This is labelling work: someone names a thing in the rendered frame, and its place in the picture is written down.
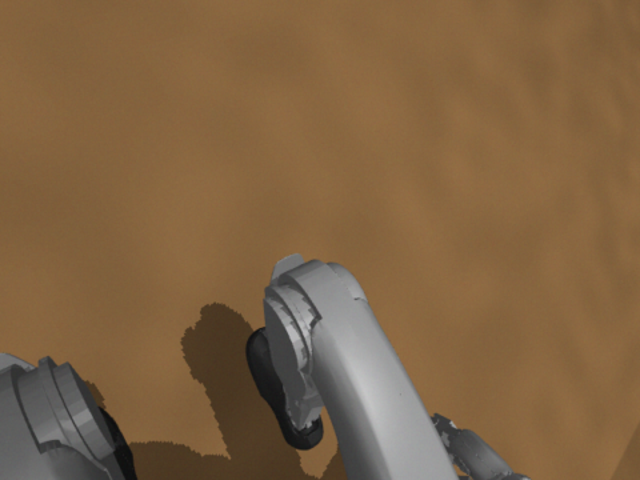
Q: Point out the right robot hand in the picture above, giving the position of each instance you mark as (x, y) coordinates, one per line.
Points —
(470, 453)

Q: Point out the right robot foot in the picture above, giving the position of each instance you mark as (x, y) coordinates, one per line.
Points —
(271, 389)

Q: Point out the left robot foot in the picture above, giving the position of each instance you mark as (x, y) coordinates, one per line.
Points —
(122, 451)

